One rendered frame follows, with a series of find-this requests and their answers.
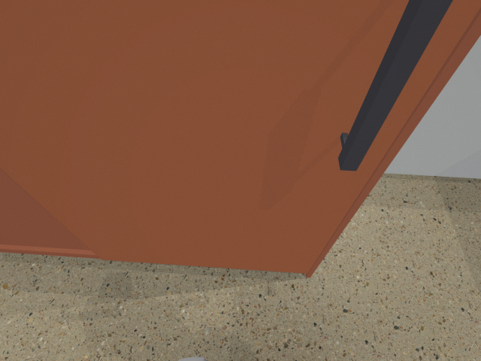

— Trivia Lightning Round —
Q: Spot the wardrobe door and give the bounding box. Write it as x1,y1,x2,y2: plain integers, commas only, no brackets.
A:
0,0,481,274
0,168,90,250

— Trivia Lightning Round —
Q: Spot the handle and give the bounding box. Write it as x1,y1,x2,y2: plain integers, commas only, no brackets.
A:
338,0,453,171

